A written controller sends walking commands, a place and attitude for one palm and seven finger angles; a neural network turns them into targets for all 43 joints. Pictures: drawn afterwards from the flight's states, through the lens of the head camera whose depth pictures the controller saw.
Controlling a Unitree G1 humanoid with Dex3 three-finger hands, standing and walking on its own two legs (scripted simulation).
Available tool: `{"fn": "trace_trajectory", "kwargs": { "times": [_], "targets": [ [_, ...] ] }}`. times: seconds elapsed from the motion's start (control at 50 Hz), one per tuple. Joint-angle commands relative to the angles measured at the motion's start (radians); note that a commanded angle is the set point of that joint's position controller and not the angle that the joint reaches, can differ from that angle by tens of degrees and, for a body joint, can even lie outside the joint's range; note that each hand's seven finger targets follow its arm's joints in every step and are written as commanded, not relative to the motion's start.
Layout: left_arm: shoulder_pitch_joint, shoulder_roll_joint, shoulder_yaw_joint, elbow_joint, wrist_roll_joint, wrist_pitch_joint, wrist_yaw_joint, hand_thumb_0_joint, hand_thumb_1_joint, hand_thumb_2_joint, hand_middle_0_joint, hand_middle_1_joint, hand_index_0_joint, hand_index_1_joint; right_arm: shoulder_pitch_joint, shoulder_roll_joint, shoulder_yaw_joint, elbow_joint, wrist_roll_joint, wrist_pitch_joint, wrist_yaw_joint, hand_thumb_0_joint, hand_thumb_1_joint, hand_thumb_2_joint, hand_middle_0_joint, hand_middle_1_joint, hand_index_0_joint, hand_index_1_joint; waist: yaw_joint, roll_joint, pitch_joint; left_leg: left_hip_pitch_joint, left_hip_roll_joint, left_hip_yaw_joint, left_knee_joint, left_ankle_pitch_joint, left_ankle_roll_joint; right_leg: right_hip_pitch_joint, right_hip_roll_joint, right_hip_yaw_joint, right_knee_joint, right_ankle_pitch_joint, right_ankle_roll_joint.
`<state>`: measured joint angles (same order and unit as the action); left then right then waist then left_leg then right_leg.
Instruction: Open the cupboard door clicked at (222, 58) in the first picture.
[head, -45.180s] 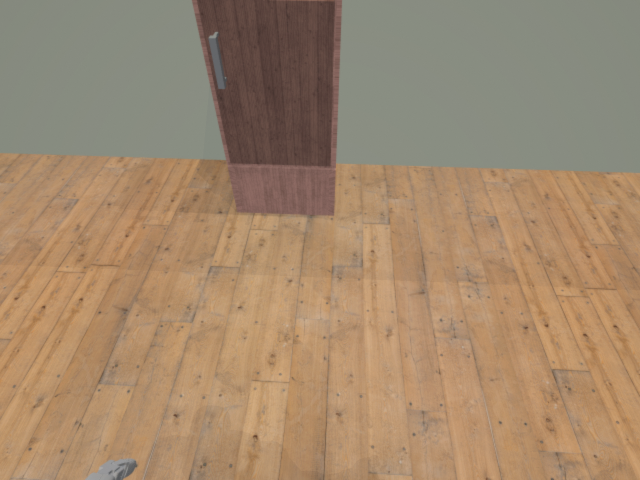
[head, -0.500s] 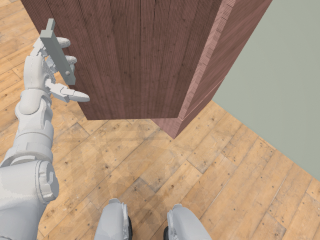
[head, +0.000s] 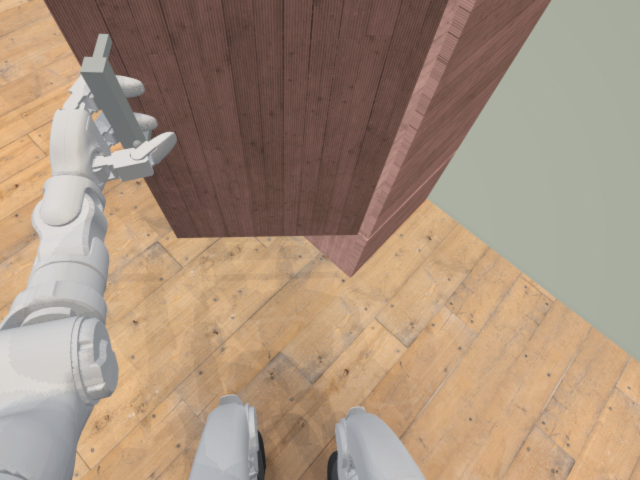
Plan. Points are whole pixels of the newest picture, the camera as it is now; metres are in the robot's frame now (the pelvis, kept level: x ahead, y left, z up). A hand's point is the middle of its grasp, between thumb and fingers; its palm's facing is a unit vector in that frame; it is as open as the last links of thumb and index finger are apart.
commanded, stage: close the thumb around the handle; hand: left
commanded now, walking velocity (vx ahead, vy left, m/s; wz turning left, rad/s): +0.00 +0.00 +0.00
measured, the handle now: (125, 107) +0.56 +0.21 +0.06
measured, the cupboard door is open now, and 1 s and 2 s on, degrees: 46 70 89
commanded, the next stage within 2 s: pull the door open along its arc in 0.26 s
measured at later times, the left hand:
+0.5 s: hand (138, 142) +0.51 +0.19 +0.06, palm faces +0.01 -1.00 -0.02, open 5.8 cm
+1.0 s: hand (171, 249) +0.37 +0.14 +0.06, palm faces +0.21 -0.97 +0.09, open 6.2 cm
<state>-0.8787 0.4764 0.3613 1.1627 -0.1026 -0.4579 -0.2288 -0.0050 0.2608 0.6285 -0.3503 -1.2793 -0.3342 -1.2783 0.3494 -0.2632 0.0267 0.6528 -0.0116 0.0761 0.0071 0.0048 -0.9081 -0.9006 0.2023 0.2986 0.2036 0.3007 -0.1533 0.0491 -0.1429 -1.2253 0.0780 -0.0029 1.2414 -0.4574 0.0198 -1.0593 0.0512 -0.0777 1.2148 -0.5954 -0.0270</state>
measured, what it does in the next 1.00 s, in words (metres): stands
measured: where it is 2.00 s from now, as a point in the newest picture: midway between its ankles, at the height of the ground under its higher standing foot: outside the picture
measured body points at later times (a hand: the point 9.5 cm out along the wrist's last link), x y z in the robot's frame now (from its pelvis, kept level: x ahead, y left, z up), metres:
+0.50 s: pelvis +0.00 +0.00 +0.00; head +0.14 +0.02 +0.43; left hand +0.50 +0.24 +0.07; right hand +0.01 -0.26 -0.12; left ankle +0.06 +0.11 -0.63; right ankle -0.01 -0.11 -0.63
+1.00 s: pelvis +0.02 +0.00 +0.03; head +0.10 +0.01 +0.47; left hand +0.35 +0.19 +0.06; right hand +0.16 -0.24 -0.08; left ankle +0.06 +0.11 -0.63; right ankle -0.01 -0.11 -0.63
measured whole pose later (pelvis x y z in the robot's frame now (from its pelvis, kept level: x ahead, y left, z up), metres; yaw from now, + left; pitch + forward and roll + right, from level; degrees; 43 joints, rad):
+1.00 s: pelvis +0.02 +0.00 +0.03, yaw +0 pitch +19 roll -1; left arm -0.13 0.05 0.11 0.42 -0.13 -0.46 0.11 0.00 0.67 0.74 -0.35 -1.32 -0.35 -1.30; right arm 0.25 -0.23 0.00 0.52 -0.02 0.08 0.05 0.01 -0.91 -0.90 0.20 0.30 0.20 0.30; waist -0.04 0.02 -0.19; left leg -0.99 0.06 0.05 1.11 -0.46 0.02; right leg -0.85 0.03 -0.02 1.12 -0.59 -0.02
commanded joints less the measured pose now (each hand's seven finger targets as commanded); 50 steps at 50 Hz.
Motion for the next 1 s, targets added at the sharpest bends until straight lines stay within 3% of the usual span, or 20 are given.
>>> {"fn": "trace_trajectory", "kwargs": {
  "times": [0.0,0.04,0.12,0.18,0.28,0.32,0.34,0.36,0.42,0.52,0.58,0.64,0.68,0.78,0.8,0.82,0.86,0.9,0.98],
  "targets": [
    [-0.450,0.205,0.009,-0.227,-0.008,-0.073,-0.009,0.000,0.788,0.852,-0.392,-1.338,-0.392,-1.338,0.170,-0.180,-0.071,-0.046,0.000,-0.014,-0.013,0.000,-0.900,-0.900,0.200,0.300,0.200,0.300,-0.039,0.101,-0.494,0.572,-0.034,-0.081,-0.088,0.315,0.021,0.013,0.021,0.045,-0.177,0.338,0.002],
    [-0.433,0.211,0.015,-0.206,-0.007,-0.069,-0.013,0.000,0.900,0.900,-0.400,-1.350,-0.400,-1.350,0.165,-0.180,-0.072,-0.042,0.001,-0.013,-0.013,0.000,-0.900,-0.900,0.200,0.300,0.200,0.300,-0.038,0.106,-0.496,0.571,-0.031,-0.079,-0.082,0.321,0.020,0.005,0.020,0.045,-0.177,0.343,0.003],
    [-0.434,0.212,0.013,-0.221,-0.007,-0.070,-0.016,0.000,0.900,0.900,-0.400,-1.350,-0.400,-1.350,0.166,-0.179,-0.071,-0.046,0.001,-0.012,-0.011,0.000,-0.900,-0.900,0.200,0.300,0.200,0.300,-0.028,0.131,-0.516,0.581,-0.033,-0.077,-0.081,0.336,0.018,0.013,0.020,0.047,-0.172,0.356,0.002],
    [-0.428,0.229,0.023,-0.207,-0.008,-0.057,-0.016,0.000,0.900,0.900,-0.400,-1.350,-0.400,-1.350,0.167,-0.180,-0.068,-0.048,0.003,-0.008,-0.012,0.000,-0.900,-0.900,0.200,0.300,0.200,0.300,-0.034,0.094,-0.494,0.536,-0.034,-0.070,-0.080,0.311,0.023,0.039,0.022,0.052,-0.180,0.352,0.006],
    [-0.434,0.253,0.034,-0.194,0.000,-0.047,-0.013,0.000,0.900,0.900,-0.400,-1.350,-0.400,-1.350,0.168,-0.181,-0.065,-0.050,0.004,-0.005,-0.014,0.000,-0.900,-0.900,0.200,0.300,0.200,0.300,-0.035,0.095,-0.474,0.509,-0.035,-0.067,-0.078,0.295,0.025,0.038,0.022,0.054,-0.180,0.342,0.007],
    [-0.451,0.238,0.022,-0.198,0.002,-0.050,-0.014,0.000,0.900,0.900,-0.400,-1.350,-0.400,-1.350,0.170,-0.179,-0.065,-0.047,0.002,-0.008,-0.015,0.000,-0.900,-0.900,0.200,0.300,0.200,0.300,-0.039,0.123,-0.481,0.542,-0.033,-0.073,-0.079,0.317,0.022,0.012,0.021,0.049,-0.175,0.347,0.005],
    [-0.435,0.230,0.022,-0.190,0.000,-0.047,-0.014,0.000,0.900,0.900,-0.400,-1.350,-0.400,-1.350,0.169,-0.179,-0.067,-0.049,0.002,-0.007,-0.014,0.000,-0.900,-0.900,0.200,0.300,0.200,0.300,-0.039,0.108,-0.479,0.541,-0.032,-0.074,-0.078,0.307,0.022,0.009,0.022,0.047,-0.177,0.335,0.005],
    [-0.411,0.230,0.025,-0.185,-0.001,-0.044,-0.016,0.000,0.900,0.900,-0.400,-1.350,-0.400,-1.350,0.169,-0.180,-0.067,-0.053,0.003,-0.006,-0.013,0.000,-0.900,-0.900,0.200,0.300,0.200,0.300,-0.030,0.104,-0.474,0.540,-0.032,-0.075,-0.084,0.306,0.020,0.012,0.021,0.044,-0.176,0.332,0.004],
    [-0.354,0.229,0.040,-0.232,-0.014,-0.050,-0.023,0.000,0.900,0.900,-0.400,-1.350,-0.400,-1.350,0.167,-0.180,-0.070,-0.065,0.001,-0.006,-0.010,0.000,-0.900,-0.900,0.200,0.300,0.200,0.300,-0.008,0.120,-0.542,0.578,-0.035,-0.070,-0.087,0.364,0.020,0.049,0.020,0.045,-0.167,0.388,0.003],
    [-0.216,0.196,0.035,-0.288,-0.035,-0.051,-0.030,0.000,0.900,0.900,-0.400,-1.350,-0.400,-1.350,0.146,-0.173,-0.073,-0.093,0.011,0.003,-0.002,0.000,-0.900,-0.900,0.200,0.300,0.200,0.300,0.026,0.090,-0.534,0.583,-0.040,-0.056,-0.114,0.365,0.017,0.108,0.022,0.044,-0.181,0.412,0.004],
    [-0.094,0.151,0.018,-0.334,-0.053,-0.043,-0.035,0.000,0.900,0.900,-0.400,-1.350,-0.400,-1.350,0.126,-0.167,-0.078,-0.114,0.018,0.008,0.002,0.000,-0.900,-0.900,0.200,0.300,0.200,0.300,0.040,0.038,-0.503,0.547,-0.047,-0.039,-0.129,0.342,0.021,0.158,0.021,0.046,-0.196,0.429,0.009],
    [0.041,0.096,-0.010,-0.441,-0.071,-0.048,-0.033,0.000,0.900,0.900,-0.400,-1.350,-0.400,-1.350,0.102,-0.160,-0.084,-0.141,0.024,0.009,0.009,0.000,-0.900,-0.900,0.200,0.300,0.200,0.300,0.065,0.040,-0.510,0.581,-0.052,-0.034,-0.153,0.379,0.017,0.196,0.019,0.038,-0.198,0.476,0.006],
    [0.166,0.040,-0.038,-0.484,-0.088,-0.039,-0.033,0.000,0.900,0.900,-0.400,-1.350,-0.400,-1.350,0.086,-0.154,-0.087,-0.159,0.030,0.010,0.015,0.000,-0.900,-0.900,0.200,0.300,0.200,0.300,0.077,0.007,-0.471,0.576,-0.055,-0.025,-0.169,0.379,0.017,0.217,0.019,0.036,-0.214,0.493,0.008],
    [0.449,-0.039,-0.088,-0.715,-0.116,-0.046,-0.013,0.000,0.900,0.900,-0.400,-1.350,-0.400,-1.350,0.030,-0.143,-0.093,-0.212,0.037,0.002,0.028,0.000,-0.900,-0.900,0.200,0.300,0.200,0.300,0.120,0.022,-0.434,0.624,-0.058,-0.010,-0.206,0.419,0.012,0.259,0.015,0.030,-0.224,0.537,0.007],
    [0.497,-0.064,0.057,-0.786,-0.187,-0.040,0.132,0.000,0.900,0.900,-0.400,-1.350,-0.400,-1.350,0.007,-0.109,-0.089,-0.224,0.026,-0.012,0.026,0.000,-0.900,-0.900,0.200,0.300,0.200,0.300,0.217,0.028,-0.440,0.611,-0.059,-0.001,-0.221,0.454,0.002,0.308,0.016,0.018,-0.224,0.541,0.006],
    [0.588,-0.169,-0.045,-0.781,-0.164,-0.025,0.204,0.000,0.900,0.900,-0.400,-1.350,-0.400,-1.350,-0.010,-0.100,-0.081,-0.231,0.023,-0.021,0.033,0.000,-0.900,-0.900,0.200,0.300,0.200,0.300,0.180,0.006,-0.389,0.603,-0.058,0.003,-0.233,0.432,-0.004,0.289,0.016,0.011,-0.229,0.526,0.012],
    [0.654,-0.196,-0.058,-0.826,-0.141,-0.020,0.286,0.000,0.900,0.900,-0.400,-1.350,-0.400,-1.350,-0.024,-0.103,-0.083,-0.232,0.016,-0.022,0.040,0.000,-0.900,-0.900,0.200,0.300,0.200,0.300,0.168,-0.065,-0.327,0.557,-0.056,-0.001,-0.236,0.388,-0.006,0.289,0.013,0.007,-0.229,0.501,0.014],
    [0.670,-0.176,-0.042,-0.867,-0.093,-0.040,0.378,0.000,0.900,0.900,-0.400,-1.350,-0.400,-1.350,-0.039,-0.100,-0.083,-0.233,0.001,-0.023,0.037,0.000,-0.900,-0.900,0.200,0.300,0.200,0.300,0.172,-0.094,-0.313,0.520,-0.062,0.002,-0.226,0.352,-0.002,0.307,0.009,0.019,-0.223,0.493,0.015],
    [0.716,-0.289,-0.146,-0.952,0.015,-0.070,0.526,0.000,0.900,0.900,-0.400,-1.350,-0.400,-1.350,-0.093,-0.069,-0.078,-0.242,-0.025,-0.022,0.046,0.000,-0.900,-0.900,0.200,0.300,0.200,0.300,0.181,-0.038,-0.316,0.535,-0.065,0.005,-0.216,0.334,-0.009,0.289,-0.009,0.028,-0.202,0.466,0.009]
  ]
}}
